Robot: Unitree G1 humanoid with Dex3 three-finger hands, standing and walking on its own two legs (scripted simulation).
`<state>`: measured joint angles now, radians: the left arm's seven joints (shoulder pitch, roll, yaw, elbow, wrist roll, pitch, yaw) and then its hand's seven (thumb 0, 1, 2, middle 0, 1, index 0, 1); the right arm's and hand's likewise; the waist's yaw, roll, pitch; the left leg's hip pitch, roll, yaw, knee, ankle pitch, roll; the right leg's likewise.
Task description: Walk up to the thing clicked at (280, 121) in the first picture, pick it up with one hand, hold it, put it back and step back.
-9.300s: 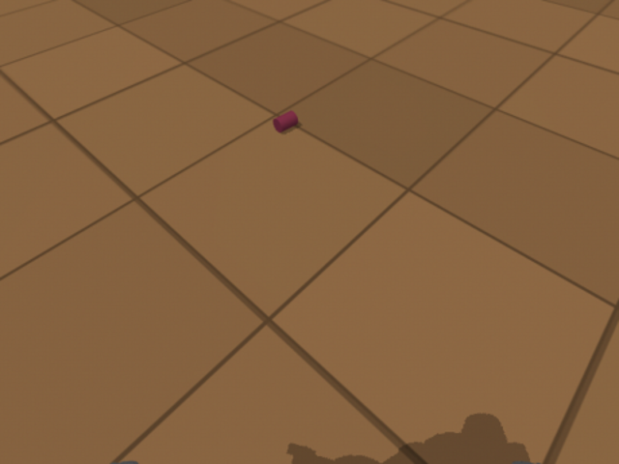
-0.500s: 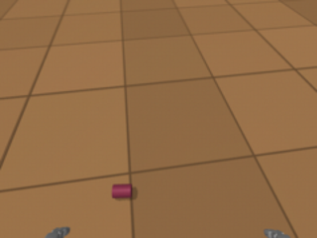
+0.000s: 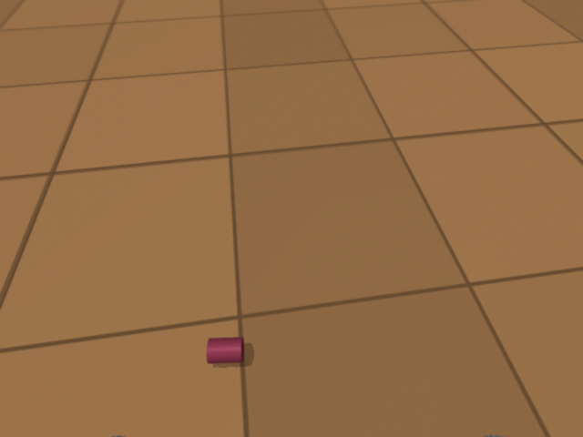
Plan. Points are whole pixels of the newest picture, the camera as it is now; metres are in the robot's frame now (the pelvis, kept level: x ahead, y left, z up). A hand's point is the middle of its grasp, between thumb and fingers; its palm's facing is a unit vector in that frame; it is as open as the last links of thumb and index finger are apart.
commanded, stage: stand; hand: left
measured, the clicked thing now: (225, 350) +0.46 +0.25 -0.74
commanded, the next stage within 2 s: none
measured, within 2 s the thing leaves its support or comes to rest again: neither
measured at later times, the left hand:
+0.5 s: hand out of the picture +0.07 +0.25 -0.16, palm faces -0.01 -0.94 -0.33, open 7.4 cm
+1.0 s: hand out of the picture +0.07 +0.25 -0.16, palm faces -0.01 -0.94 -0.34, open 7.4 cm
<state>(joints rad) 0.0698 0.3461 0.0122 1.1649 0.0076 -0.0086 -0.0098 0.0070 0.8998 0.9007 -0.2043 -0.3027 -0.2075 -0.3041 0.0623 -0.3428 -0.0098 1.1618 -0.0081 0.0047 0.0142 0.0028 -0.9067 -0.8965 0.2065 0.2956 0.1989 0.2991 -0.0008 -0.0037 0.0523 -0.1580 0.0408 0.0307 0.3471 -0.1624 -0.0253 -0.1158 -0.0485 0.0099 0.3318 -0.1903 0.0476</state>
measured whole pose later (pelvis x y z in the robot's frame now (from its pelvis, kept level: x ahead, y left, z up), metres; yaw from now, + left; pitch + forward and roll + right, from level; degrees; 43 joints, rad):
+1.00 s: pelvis +0.00 +0.00 +0.00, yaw +1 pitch -2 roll +0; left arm 0.11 0.36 0.00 1.13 0.01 -0.01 -0.01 0.01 0.90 0.90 -0.20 -0.30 -0.21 -0.30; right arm 0.09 -0.35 0.00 1.14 -0.01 0.00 0.01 0.00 -0.91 -0.90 0.21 0.30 0.20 0.30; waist 0.00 0.00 0.05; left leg -0.15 0.05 0.02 0.34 -0.16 -0.03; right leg -0.09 -0.04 -0.01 0.31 -0.19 0.04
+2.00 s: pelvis +0.01 -0.01 +0.00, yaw +1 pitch -2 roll +0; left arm 0.12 0.36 0.01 1.12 0.01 -0.01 -0.01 0.01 0.90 0.90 -0.20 -0.30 -0.21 -0.30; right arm 0.10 -0.35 0.00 1.12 -0.01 0.00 0.01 0.00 -0.91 -0.90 0.21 0.30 0.20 0.30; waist 0.00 0.00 0.05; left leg -0.14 0.05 0.02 0.34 -0.17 -0.03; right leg -0.09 -0.04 -0.01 0.32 -0.20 0.04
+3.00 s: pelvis +0.03 +0.07 -0.01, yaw +1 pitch -2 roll -1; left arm 0.20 0.43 0.04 1.01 0.00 -0.01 0.03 0.01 0.90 0.90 -0.20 -0.30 -0.21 -0.30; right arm 0.19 -0.34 -0.05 0.95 -0.03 0.02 0.03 0.00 -0.91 -0.90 0.21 0.30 0.20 0.30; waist 0.01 -0.01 0.11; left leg -0.24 0.01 0.01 0.54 -0.27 0.02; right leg -0.30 0.00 0.05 0.78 -0.50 -0.01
